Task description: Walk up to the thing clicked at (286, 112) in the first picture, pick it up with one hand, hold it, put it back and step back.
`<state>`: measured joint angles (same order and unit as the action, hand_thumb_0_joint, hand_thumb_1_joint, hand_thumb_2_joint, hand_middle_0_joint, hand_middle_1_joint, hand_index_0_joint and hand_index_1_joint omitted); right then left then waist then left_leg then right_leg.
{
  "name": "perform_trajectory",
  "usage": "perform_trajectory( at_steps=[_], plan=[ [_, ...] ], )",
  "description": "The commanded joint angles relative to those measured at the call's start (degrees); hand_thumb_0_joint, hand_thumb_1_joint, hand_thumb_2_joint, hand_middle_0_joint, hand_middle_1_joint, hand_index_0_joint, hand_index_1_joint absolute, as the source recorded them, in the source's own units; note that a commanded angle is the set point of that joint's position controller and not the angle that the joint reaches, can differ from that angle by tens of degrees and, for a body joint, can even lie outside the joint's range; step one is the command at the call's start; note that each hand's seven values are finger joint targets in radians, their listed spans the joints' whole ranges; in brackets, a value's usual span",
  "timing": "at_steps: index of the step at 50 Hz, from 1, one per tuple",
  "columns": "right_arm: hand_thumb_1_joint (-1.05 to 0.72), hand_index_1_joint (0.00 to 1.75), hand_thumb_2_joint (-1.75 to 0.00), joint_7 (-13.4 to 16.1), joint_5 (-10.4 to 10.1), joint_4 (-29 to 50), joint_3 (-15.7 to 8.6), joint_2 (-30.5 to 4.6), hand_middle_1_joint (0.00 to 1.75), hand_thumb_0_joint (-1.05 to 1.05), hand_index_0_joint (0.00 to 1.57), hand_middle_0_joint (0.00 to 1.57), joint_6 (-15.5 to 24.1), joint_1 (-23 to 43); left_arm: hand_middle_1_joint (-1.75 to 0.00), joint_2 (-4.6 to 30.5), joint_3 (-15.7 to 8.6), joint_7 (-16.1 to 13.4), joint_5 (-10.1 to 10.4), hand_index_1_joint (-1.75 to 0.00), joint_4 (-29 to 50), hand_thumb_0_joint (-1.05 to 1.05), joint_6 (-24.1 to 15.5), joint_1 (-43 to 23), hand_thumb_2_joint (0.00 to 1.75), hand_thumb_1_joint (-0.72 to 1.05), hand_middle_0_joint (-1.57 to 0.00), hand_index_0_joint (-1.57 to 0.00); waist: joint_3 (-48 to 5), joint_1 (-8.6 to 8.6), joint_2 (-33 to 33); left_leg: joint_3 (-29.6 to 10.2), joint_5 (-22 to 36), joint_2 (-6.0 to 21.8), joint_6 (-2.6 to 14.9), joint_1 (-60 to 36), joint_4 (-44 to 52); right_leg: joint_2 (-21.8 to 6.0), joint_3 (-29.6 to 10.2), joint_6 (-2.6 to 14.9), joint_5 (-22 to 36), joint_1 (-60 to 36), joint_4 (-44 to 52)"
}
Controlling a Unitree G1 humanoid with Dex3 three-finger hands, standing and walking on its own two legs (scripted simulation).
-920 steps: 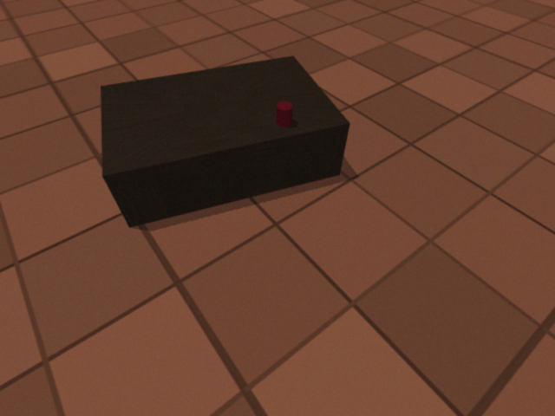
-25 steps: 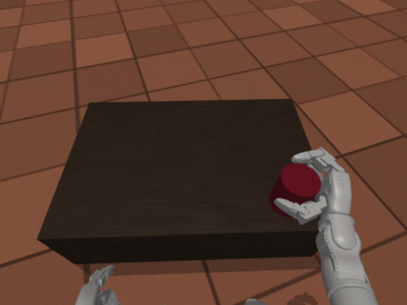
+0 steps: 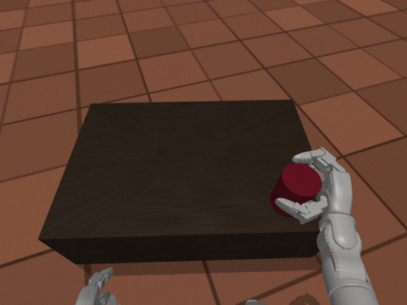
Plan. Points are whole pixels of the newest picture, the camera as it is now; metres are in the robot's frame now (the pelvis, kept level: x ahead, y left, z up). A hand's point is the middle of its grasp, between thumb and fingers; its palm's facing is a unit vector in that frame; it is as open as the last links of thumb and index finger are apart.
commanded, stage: hold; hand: right
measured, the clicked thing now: (293, 191) +0.32 -0.16 +0.04
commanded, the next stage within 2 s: crouch in 0.22 s
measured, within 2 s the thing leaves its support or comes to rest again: neither
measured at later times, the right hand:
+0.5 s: hand (299, 183) +0.34 -0.17 +0.05, palm faces +0.18 +0.98 +0.02, open 10.7 cm
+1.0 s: hand (283, 184) +0.43 -0.20 -0.11, palm faces +0.19 +0.98 +0.01, open 10.7 cm
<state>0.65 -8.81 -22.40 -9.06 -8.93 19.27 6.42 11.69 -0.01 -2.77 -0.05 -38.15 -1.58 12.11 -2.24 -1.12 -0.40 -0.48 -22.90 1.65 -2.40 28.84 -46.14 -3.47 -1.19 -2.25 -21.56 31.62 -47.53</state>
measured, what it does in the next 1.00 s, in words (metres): lowers itself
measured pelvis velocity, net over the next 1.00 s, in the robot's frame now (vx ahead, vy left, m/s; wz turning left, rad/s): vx -0.03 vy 0.00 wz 0.02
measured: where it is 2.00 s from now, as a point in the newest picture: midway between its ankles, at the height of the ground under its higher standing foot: outside the picture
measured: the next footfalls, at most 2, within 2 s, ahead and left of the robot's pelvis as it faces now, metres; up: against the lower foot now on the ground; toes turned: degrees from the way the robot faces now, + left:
none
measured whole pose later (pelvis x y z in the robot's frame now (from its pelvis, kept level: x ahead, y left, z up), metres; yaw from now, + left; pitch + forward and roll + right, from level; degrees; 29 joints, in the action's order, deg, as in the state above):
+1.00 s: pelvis -0.03 +0.00 -0.12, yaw +1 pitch +27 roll +2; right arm -5.3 -7.1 -54.6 -23.3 -18.9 33.3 35.3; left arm 13.7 -0.5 0.0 -3.7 -38.9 -0.2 11.9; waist -9.4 -6.0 -0.3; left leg -0.7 -34.5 0.5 -2.4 74.7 -82.2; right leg -3.8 -3.8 -2.9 -32.6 77.8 -83.3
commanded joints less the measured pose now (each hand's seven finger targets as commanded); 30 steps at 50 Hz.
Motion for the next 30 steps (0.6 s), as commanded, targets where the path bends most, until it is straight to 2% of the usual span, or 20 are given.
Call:
perform_trajectory(
  at_steps=[1, 2, 4, 6, 8, 9, 10, 11, 12, 15, 16, 17, 18, 22, 24, 25, 26, 28, 29, 30],
  plan=[
    [-0.08, 1.44, -1.30, -0.25, 0.05, 13.27, -1.23, -7.09, 1.44, 0.00, 1.33, 1.29, 4.49, 17.18, -0.31, 7.33, -2.54, -0.83, -0.13, -0.30, 7.68, 0.00, -2.68, -2.59, 0.90, 0.90, -0.20, -0.21, -14.51, -0.23, -0.03, 2.66, 13.55, -2.07, 1.86, -4.13, 6.73, 1.73, 1.80, 2.17, 10.83, -8.61, 6.69],
    [-0.07, 1.45, -1.31, -0.25, 0.11, 12.34, -0.98, -6.55, 1.45, 0.00, 1.33, 1.29, 4.17, 15.23, -0.31, 7.39, -2.64, -0.72, -0.16, -0.30, 7.95, 0.00, -2.70, -2.48, 0.90, 0.90, -0.20, -0.21, -14.58, -0.03, 0.62, 2.56, 13.73, -2.01, 1.88, -4.54, 6.82, 1.87, 1.93, 2.26, 10.92, -8.10, 6.62],
    [-0.08, 1.45, -1.31, -0.35, -0.04, 12.81, -0.24, -5.63, 1.45, 0.00, 1.33, 1.29, 4.03, 15.78, -0.31, 7.25, -2.59, -0.53, -0.22, -0.30, 7.95, 0.00, -2.82, -2.65, 0.89, 0.90, -0.20, -0.21, -14.42, -0.06, -0.86, 2.84, 13.25, -2.07, 2.01, -4.25, 6.67, 1.90, 1.86, 2.09, 10.51, -8.10, 7.02],
    [-0.09, 1.44, -1.30, -0.12, -0.04, 13.72, -1.99, -7.73, 1.44, 0.00, 1.33, 1.29, 4.19, 18.23, -0.31, 7.45, -2.55, -0.55, -0.06, -0.30, 7.90, 0.00, -2.94, -3.16, 0.89, 0.91, -0.20, -0.21, -14.76, 0.30, -1.99, 2.83, 11.33, -2.13, 2.07, -3.96, 7.01, 1.86, 1.71, 1.96, 8.68, -8.76, 7.54],
    [-0.10, 1.43, -1.29, 0.07, 0.21, 15.35, -1.09, -6.96, 1.43, 0.00, 1.33, 1.29, 4.09, 16.76, -0.31, 7.17, -2.47, -0.54, -0.10, -0.30, 8.27, 0.00, -2.93, -3.04, 0.90, 0.91, -0.20, -0.20, -16.45, 0.47, -1.24, 2.74, 12.47, -2.16, 2.05, -5.13, 7.04, 1.96, 1.90, 1.97, 9.88, -9.30, 7.43],
    [-0.10, 1.44, -1.30, 0.10, 0.12, 11.54, -0.70, -5.79, 1.44, 0.00, 1.33, 1.29, 3.79, 14.49, -0.31, 7.16, -2.32, -0.51, -0.07, -0.30, 7.94, 0.00, -2.93, -2.95, 0.90, 0.91, -0.20, -0.21, -14.30, 0.07, -0.30, 3.06, 11.97, -2.30, 2.01, -4.31, 7.06, 1.84, 1.75, 1.92, 9.41, -8.64, 7.54],
    [-0.10, 1.43, -1.29, 0.13, -0.20, 12.66, -0.92, -5.88, 1.43, 0.00, 1.33, 1.29, 3.81, 14.77, -0.31, 7.09, -2.24, -0.46, -0.08, -0.30, 8.06, 0.00, -2.98, -3.42, 0.89, 0.91, -0.20, -0.21, -12.88, 0.11, -0.56, 3.21, 11.03, -2.35, 2.00, -4.13, 7.15, 1.88, 1.66, 1.98, 8.45, -7.33, 7.99],
    [-0.08, 1.44, -1.30, 0.40, -0.05, 12.17, -2.54, -7.29, 1.44, 0.00, 1.33, 1.29, 3.82, 15.57, -0.31, 7.34, -2.40, -0.47, -0.08, -0.30, 7.76, 0.00, -3.03, -3.29, 0.90, 0.91, -0.20, -0.21, -13.93, 0.42, -0.92, 3.19, 10.80, -2.44, 2.06, -3.83, 6.93, 1.72, 1.51, 1.87, 8.24, -7.91, 8.04],
    [-0.09, 1.44, -1.30, 0.25, 0.13, 11.96, -1.14, -6.26, 1.44, 0.00, 1.33, 1.29, 3.89, 17.25, -0.31, 7.69, -2.60, -0.45, -0.17, -0.30, 7.69, 0.00, -2.99, -3.18, 0.89, 0.92, -0.20, -0.21, -14.13, -0.62, -1.34, 3.20, 10.37, -2.48, 2.11, -2.44, 6.81, 1.61, 1.44, 1.89, 7.56, -8.28, 8.02],
    [-0.06, 1.44, -1.29, 0.27, 0.06, 15.05, -1.48, -7.24, 1.44, 0.00, 1.33, 1.29, 4.34, 18.30, -0.31, 7.98, -2.94, -0.45, -0.22, -0.30, 7.66, 0.00, -2.89, -2.52, 0.90, 0.90, -0.20, -0.21, -14.86, 0.05, -2.00, 3.24, 10.52, -2.48, 2.28, -3.56, 6.62, 1.50, 1.24, 1.63, 8.12, -8.79, 8.34],
    [-0.04, 1.45, -1.31, 0.19, 0.08, 12.07, -1.23, -6.77, 1.45, 0.00, 1.33, 1.28, 4.03, 16.96, -0.32, 7.25, -2.18, -0.46, -0.10, -0.31, 8.11, 0.00, -2.98, -3.45, 0.90, 0.90, -0.20, -0.21, -13.53, -0.01, -0.73, 3.27, 9.59, -2.49, 2.07, -3.19, 7.11, 1.59, 1.36, 1.88, 7.04, -8.37, 8.37],
    [-0.12, 1.37, -1.23, 0.26, 0.09, 14.42, -0.93, -6.99, 1.37, 0.00, 1.31, 1.29, 4.20, 18.77, -0.31, 7.47, -2.46, -0.48, -0.11, -0.31, 8.32, 0.00, -3.03, -3.35, 0.93, 0.91, -0.19, -0.19, -14.00, -0.06, -1.28, 3.11, 9.34, -2.44, 2.19, -3.79, 6.99, 1.63, 1.33, 1.80, 6.77, -8.03, 8.49],
    [-0.12, 1.39, -1.23, 0.25, -0.06, 11.49, -1.64, -6.80, 1.39, 0.00, 1.32, 1.29, 4.18, 16.97, -0.30, 7.07, -2.23, -0.50, -0.14, -0.31, 7.85, 0.00, -3.14, -3.13, 0.93, 0.90, -0.19, -0.18, -14.51, 0.26, -0.33, 2.87, 10.16, -2.28, 2.00, -4.23, 7.13, 1.80, 1.58, 2.01, 7.40, -7.94, 7.82],
    [-0.12, 1.41, -1.24, -0.11, -0.32, 5.76, -1.92, -5.59, 1.41, 0.00, 1.33, 1.30, 4.04, 16.71, -0.30, 7.37, -2.59, -0.61, -0.33, -0.31, 6.49, 0.00, -3.24, -2.60, 0.92, 0.90, -0.19, -0.19, -11.65, -0.91, 2.29, 2.62, 10.81, -2.23, 1.68, -1.49, 6.59, 1.78, 1.78, 2.55, 7.75, -5.17, 6.38],
    [-0.09, 1.40, -1.24, -0.58, -0.15, 4.52, -3.28, -6.77, 1.40, 0.00, 1.32, 1.29, 4.86, 18.64, -0.30, 7.79, -3.05, -0.44, -0.62, -0.30, 5.84, 0.00, -3.29, -2.09, 0.92, 0.91, -0.19, -0.19, -11.20, -1.25, 1.51, 2.52, 9.72, -2.18, 1.80, 0.86, 5.57, 1.70, 1.57, 2.69, 6.50, -3.59, 5.64],
    [-0.10, 1.40, -1.24, -0.86, 0.15, 3.22, -2.48, -6.39, 1.40, 0.00, 1.31, 1.28, 5.50, 19.51, -0.30, 7.67, -2.98, -0.34, -0.79, -0.31, 5.81, 0.00, -3.17, -2.30, 0.92, 0.90, -0.19, -0.19, -10.97, -1.45, 1.27, 2.34, 8.92, -2.03, 1.88, 1.52, 4.98, 1.72, 1.60, 2.65, 5.85, -2.95, 5.18],
    [-0.08, 1.39, -1.24, -0.92, 0.16, 3.22, -3.65, -7.49, 1.39, 0.00, 1.31, 1.28, 6.44, 22.59, -0.30, 7.89, -3.24, -0.37, -0.93, -0.30, 5.63, 0.00, -3.18, -1.62, 0.92, 0.90, -0.19, -0.19, -12.38, -1.82, 1.86, 1.87, 9.14, -1.86, 1.86, 2.22, 4.33, 1.77, 1.56, 2.79, 5.99, -2.26, 4.00],
    [-0.09, 1.39, -1.24, -1.44, 0.20, 0.43, -3.88, -7.35, 1.39, 0.00, 1.31, 1.27, 7.84, 24.43, -0.30, 7.96, -3.34, -0.29, -1.19, -0.31, 5.20, 0.00, -3.34, -1.49, 0.92, 0.90, -0.19, -0.19, -12.46, -1.85, 1.52, 1.56, 8.30, -1.75, 1.94, 4.70, 2.42, 1.78, 1.47, 2.79, 5.19, -0.20, 2.17],
    [-0.06, 1.39, -1.24, -1.55, 0.11, -1.33, -5.32, -8.53, 1.39, 0.00, 1.30, 1.26, 8.94, 25.16, -0.31, 7.97, -3.45, -0.19, -1.36, -0.31, 4.94, 0.00, -3.39, -1.43, 0.92, 0.90, -0.19, -0.19, -13.26, -1.57, 1.27, 1.04, 8.22, -1.48, 1.96, 5.41, 1.13, 1.95, 1.42, 2.78, 5.15, 1.71, 0.41],
    [-0.05, 1.38, -1.23, -1.82, 0.19, -1.19, -5.01, -8.44, 1.38, 0.00, 1.29, 1.25, 10.16, 28.64, -0.31, 8.08, -3.60, -0.09, -1.47, -0.31, 4.90, 0.00, -3.49, -1.18, 0.91, 0.90, -0.19, -0.19, -15.08, -2.43, 1.15, 0.74, 8.07, -1.49, 1.90, 7.11, -0.18, 1.99, 1.33, 2.87, 4.88, 2.52, -1.25]
  ],
)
